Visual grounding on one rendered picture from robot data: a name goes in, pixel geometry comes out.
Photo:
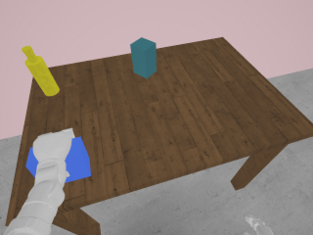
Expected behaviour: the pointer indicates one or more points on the robot left hand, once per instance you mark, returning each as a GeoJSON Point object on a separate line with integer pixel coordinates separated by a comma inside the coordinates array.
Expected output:
{"type": "Point", "coordinates": [53, 145]}

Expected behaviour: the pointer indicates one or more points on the table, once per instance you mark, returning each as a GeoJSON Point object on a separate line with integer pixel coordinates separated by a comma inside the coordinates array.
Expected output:
{"type": "Point", "coordinates": [206, 105]}

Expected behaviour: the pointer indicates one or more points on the robot left forearm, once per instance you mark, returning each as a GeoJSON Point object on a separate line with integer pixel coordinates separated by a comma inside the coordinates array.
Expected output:
{"type": "Point", "coordinates": [43, 200]}

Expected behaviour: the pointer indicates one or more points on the robot right hand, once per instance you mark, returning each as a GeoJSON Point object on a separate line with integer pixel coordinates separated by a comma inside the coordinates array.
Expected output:
{"type": "Point", "coordinates": [258, 225]}

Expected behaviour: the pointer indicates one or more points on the sponge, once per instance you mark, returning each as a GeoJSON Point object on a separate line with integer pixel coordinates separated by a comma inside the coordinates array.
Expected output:
{"type": "Point", "coordinates": [77, 161]}

